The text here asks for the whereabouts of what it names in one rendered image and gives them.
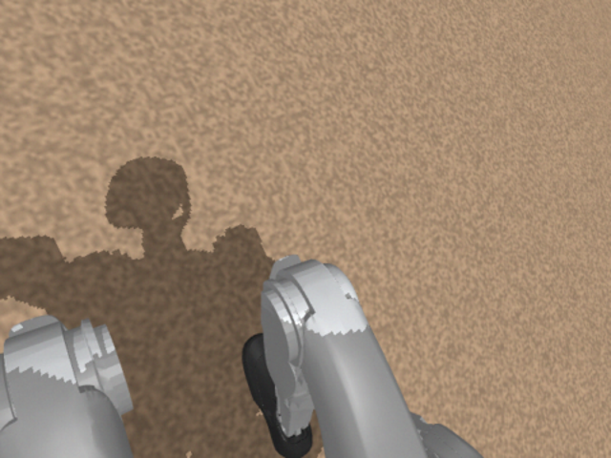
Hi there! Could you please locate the right robot foot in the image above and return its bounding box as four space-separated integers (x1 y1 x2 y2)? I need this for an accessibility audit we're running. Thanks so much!
242 333 312 458

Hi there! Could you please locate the right robot hand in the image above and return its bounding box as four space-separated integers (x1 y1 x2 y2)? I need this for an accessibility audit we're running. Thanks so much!
411 412 484 458

